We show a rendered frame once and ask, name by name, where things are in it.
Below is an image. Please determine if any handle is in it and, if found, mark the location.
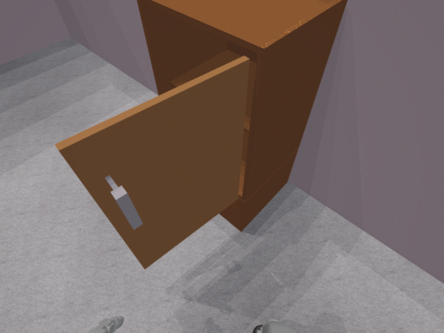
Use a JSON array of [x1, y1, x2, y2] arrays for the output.
[[105, 176, 143, 230]]

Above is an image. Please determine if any cupboard door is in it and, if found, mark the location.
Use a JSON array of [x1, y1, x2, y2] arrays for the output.
[[55, 56, 250, 269]]

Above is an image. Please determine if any robot right shin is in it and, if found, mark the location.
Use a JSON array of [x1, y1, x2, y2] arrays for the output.
[[262, 320, 280, 327]]

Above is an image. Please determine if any robot left hand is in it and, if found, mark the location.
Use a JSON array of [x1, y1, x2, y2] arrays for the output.
[[88, 316, 124, 333]]

